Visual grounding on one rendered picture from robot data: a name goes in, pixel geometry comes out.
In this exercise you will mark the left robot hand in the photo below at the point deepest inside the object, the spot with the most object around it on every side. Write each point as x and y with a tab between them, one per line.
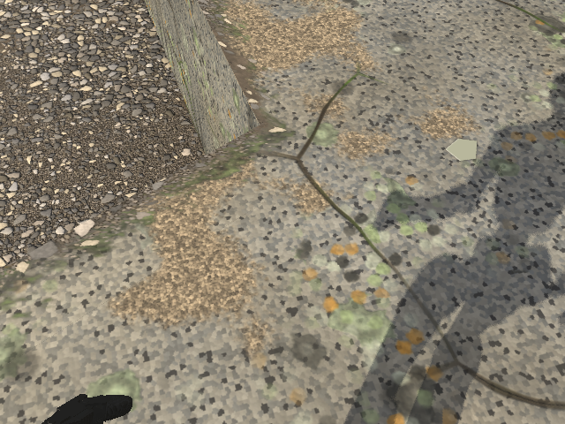
91	410

